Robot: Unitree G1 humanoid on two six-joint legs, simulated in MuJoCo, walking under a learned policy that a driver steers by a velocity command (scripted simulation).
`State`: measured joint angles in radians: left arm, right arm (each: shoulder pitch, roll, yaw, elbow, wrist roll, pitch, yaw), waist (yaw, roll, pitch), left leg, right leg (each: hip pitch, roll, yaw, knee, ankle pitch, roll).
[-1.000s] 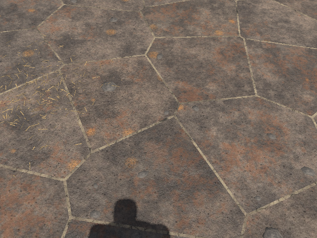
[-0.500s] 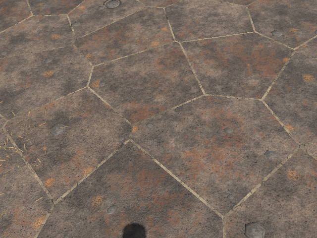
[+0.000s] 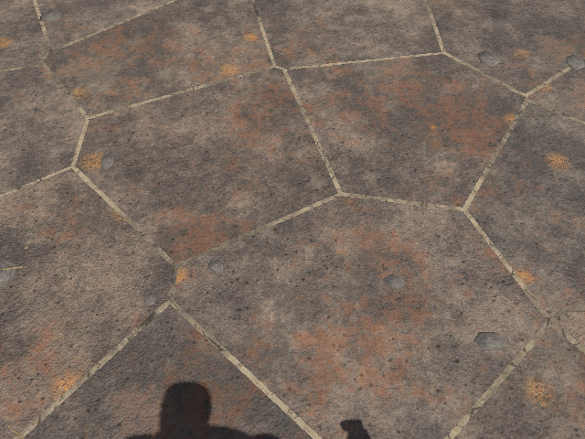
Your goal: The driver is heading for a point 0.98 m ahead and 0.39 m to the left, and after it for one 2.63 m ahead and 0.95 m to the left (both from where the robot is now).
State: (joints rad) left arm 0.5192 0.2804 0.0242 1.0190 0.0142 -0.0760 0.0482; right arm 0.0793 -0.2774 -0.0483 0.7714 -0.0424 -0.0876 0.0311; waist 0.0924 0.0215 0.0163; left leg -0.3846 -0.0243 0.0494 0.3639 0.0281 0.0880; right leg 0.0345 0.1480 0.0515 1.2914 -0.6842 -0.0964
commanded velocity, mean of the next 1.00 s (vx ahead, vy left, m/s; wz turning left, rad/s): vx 0.50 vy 0.00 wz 0.51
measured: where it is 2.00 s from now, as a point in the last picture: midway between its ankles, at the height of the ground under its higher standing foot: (173, 270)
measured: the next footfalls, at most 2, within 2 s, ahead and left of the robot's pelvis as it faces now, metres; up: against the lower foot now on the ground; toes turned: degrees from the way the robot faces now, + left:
right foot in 0.40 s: +0.42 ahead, -0.07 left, +0.00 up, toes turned +16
left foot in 0.92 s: +0.53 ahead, +0.24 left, +0.00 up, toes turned +37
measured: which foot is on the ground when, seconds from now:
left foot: down 0.00-0.40, up 0.42-0.90, down 0.92-1.00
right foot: up 0.00-0.38, down 0.40-0.92, up 0.94-1.00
